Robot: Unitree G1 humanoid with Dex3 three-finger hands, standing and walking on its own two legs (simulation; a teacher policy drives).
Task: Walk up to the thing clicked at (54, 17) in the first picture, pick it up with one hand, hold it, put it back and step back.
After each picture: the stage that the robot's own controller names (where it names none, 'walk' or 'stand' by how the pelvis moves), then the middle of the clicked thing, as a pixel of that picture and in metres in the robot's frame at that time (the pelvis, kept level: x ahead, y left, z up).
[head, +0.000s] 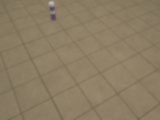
stand; (52, 11) +1.91 +0.38 -0.66
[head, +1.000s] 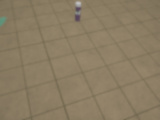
walk; (77, 12) +1.80 +0.11 -0.63
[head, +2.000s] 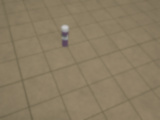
walk; (65, 36) +1.27 +0.15 -0.63
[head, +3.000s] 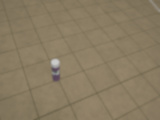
walk; (55, 70) +0.85 +0.18 -0.64
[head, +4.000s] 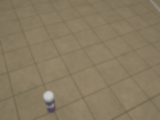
walk; (50, 102) +0.54 +0.20 -0.64
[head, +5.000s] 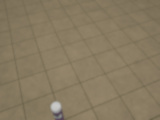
stand; (57, 113) +0.47 +0.20 -0.65
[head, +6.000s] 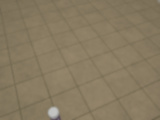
stand; (55, 118) +0.45 +0.21 -0.66
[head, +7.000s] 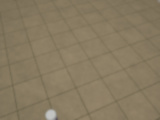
stand; out of the picture +0.42 +0.22 -0.66
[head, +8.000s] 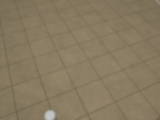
stand; out of the picture +0.42 +0.22 -0.66
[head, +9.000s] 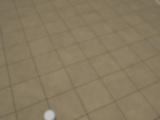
stand; out of the picture +0.42 +0.22 -0.66
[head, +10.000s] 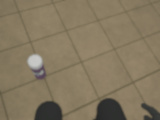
go down; (38, 68) +0.49 +0.21 -0.42
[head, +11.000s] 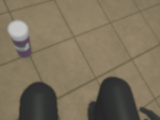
go down; (21, 42) +0.52 +0.22 -0.27
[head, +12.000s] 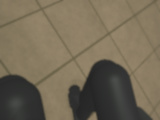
close in; out of the picture +0.51 +0.26 -0.19
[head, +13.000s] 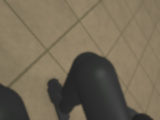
close; out of the picture +0.50 +0.29 -0.17
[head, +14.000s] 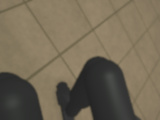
lift; out of the picture +0.45 +0.27 -0.15
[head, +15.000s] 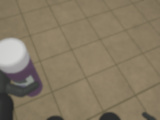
lift; (23, 74) +0.34 +0.18 +0.04
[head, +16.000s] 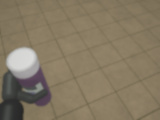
hold; (34, 82) +0.31 +0.16 +0.06
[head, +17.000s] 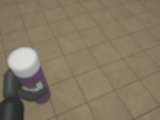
hold; (34, 80) +0.32 +0.16 +0.05
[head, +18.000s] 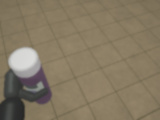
crouch; (35, 81) +0.32 +0.16 +0.05
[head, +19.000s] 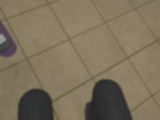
crouch; out of the picture +0.47 +0.22 -0.04
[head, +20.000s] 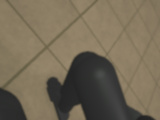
lower; out of the picture +0.47 +0.28 -0.18
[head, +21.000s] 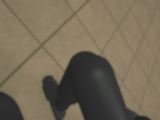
lower; out of the picture +0.49 +0.29 -0.18
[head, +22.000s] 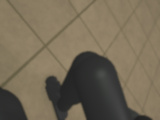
lower; out of the picture +0.48 +0.29 -0.18
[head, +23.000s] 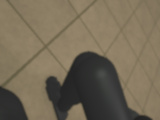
lower; out of the picture +0.48 +0.29 -0.18
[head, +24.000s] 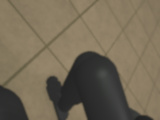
loosen; out of the picture +0.48 +0.28 -0.17
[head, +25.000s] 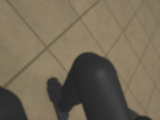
withdraw; out of the picture +0.48 +0.28 -0.18
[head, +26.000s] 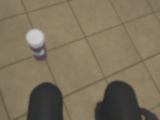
walk; (38, 47) +0.50 +0.20 -0.31
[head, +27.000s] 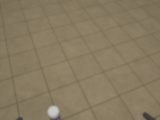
stand; (55, 117) +0.42 +0.17 -0.59
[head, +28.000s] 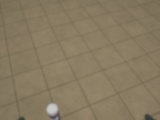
stand; (54, 115) +0.44 +0.19 -0.60
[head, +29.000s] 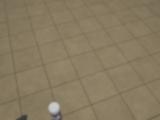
stand; (55, 113) +0.43 +0.18 -0.60
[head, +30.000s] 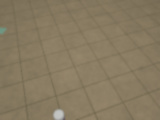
stand; out of the picture +0.44 +0.18 -0.66
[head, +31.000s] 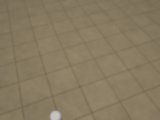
stand; out of the picture +0.42 +0.20 -0.66
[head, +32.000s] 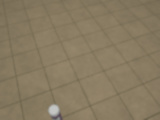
walk; (56, 115) +0.42 +0.20 -0.65
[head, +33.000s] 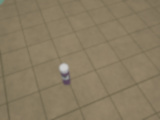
walk; (65, 75) +0.69 +0.16 -0.64
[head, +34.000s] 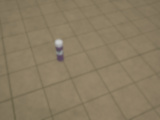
stand; (59, 51) +1.07 +0.20 -0.64
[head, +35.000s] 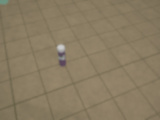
stand; (61, 56) +1.03 +0.19 -0.65
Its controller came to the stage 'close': yes
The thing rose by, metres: 0.70
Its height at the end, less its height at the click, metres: +0.00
